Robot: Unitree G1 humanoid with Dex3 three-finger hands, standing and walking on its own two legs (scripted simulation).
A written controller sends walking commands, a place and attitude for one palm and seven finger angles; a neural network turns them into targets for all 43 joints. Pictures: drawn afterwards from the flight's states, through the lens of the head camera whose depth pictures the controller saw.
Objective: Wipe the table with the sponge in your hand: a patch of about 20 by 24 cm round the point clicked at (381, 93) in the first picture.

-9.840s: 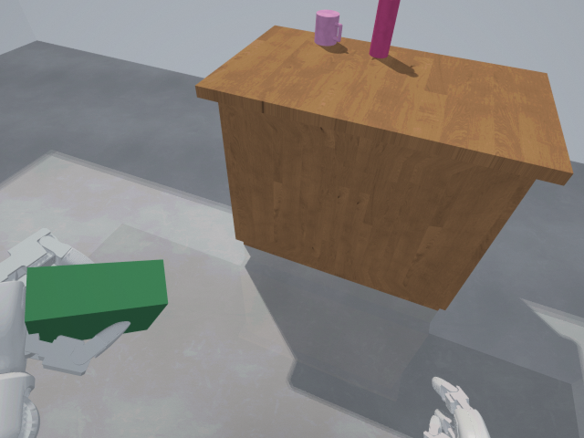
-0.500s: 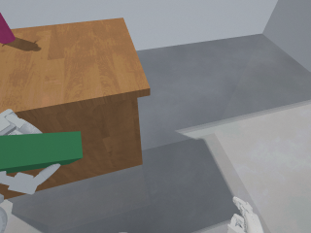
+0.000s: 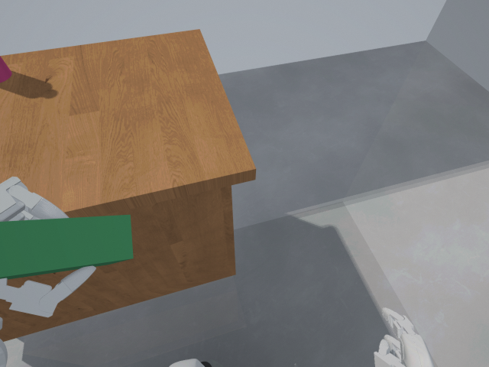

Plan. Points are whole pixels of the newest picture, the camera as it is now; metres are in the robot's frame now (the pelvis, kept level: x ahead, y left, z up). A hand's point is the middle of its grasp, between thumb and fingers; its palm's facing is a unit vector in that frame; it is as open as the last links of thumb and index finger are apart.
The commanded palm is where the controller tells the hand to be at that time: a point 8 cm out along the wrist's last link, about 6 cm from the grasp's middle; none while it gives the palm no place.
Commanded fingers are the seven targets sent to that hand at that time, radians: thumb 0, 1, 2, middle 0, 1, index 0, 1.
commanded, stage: come to a stop and stand still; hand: left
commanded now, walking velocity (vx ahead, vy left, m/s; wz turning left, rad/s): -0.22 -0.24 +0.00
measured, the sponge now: (82, 246) +0.23 +0.20 +0.16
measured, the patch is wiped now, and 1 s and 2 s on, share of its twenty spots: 0.00 0.00 0.00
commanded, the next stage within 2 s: look again from close up in 1.84 s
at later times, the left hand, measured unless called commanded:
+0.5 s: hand (57, 220) +0.25 +0.23 +0.17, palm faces +0.34 -0.82 -0.46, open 9.1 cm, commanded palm +0.19 +0.28 +0.19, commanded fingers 0.00 0.10 1.30 -1.20 -1.60 -1.20 -1.60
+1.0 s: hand out of the picture +0.22 +0.32 +0.18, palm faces +0.42 -0.83 -0.37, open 9.2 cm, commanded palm +0.15 +0.34 +0.19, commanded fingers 0.00 0.10 1.30 -1.20 -1.60 -1.20 -1.60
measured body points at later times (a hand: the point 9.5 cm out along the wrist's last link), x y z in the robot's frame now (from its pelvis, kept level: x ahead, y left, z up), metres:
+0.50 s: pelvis +0.02 +0.00 +0.01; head +0.06 -0.01 +0.46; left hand +0.23 +0.27 +0.20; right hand +0.19 -0.23 -0.09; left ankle +0.00 +0.13 -0.70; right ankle +0.03 -0.08 -0.73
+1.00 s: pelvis -0.01 +0.06 +0.01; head +0.01 +0.08 +0.46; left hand +0.19 +0.36 +0.19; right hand +0.15 -0.15 -0.07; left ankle +0.01 +0.12 -0.73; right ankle +0.03 -0.08 -0.73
